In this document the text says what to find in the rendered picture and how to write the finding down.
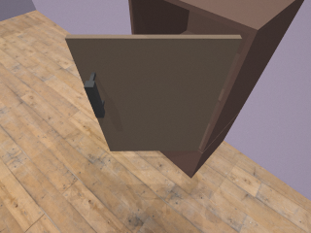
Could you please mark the handle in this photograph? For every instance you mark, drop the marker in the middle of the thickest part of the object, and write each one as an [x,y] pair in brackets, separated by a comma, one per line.
[94,97]

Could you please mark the cupboard door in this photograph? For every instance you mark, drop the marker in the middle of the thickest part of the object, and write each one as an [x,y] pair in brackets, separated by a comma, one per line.
[159,90]

